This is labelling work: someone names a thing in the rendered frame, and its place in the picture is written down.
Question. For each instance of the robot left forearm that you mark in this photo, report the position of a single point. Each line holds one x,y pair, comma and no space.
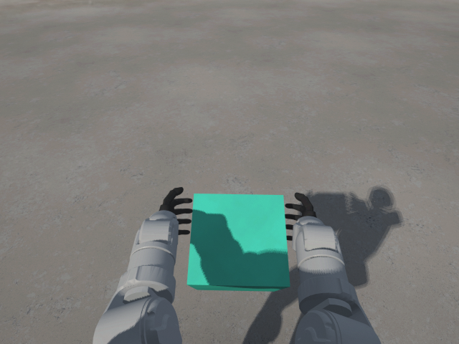
151,267

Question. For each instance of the left robot hand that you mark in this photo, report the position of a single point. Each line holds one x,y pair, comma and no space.
169,204

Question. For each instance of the robot left upper arm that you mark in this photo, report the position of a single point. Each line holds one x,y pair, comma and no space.
152,320

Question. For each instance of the carton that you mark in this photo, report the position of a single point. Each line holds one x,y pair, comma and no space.
238,243

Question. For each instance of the robot right upper arm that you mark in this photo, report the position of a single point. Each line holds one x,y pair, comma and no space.
325,327

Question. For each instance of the right robot hand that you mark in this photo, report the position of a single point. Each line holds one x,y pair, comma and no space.
306,210

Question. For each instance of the robot right forearm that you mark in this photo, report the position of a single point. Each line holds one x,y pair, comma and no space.
324,283

